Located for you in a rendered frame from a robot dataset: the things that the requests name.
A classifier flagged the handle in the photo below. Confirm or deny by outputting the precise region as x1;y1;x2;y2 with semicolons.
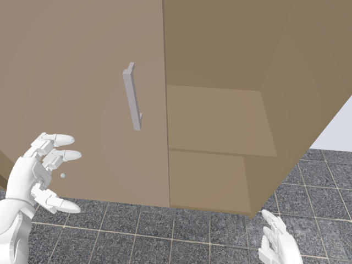
123;62;142;130

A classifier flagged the wardrobe door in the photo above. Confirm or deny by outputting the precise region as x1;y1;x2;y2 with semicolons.
0;150;15;181
0;0;171;208

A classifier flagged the right robot hand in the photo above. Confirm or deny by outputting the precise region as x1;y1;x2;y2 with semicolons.
258;210;303;264

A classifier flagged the robot left forearm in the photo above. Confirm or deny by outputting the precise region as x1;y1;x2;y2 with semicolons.
0;198;36;264

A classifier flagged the left robot hand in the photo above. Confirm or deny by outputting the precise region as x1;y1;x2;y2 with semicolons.
5;133;82;214

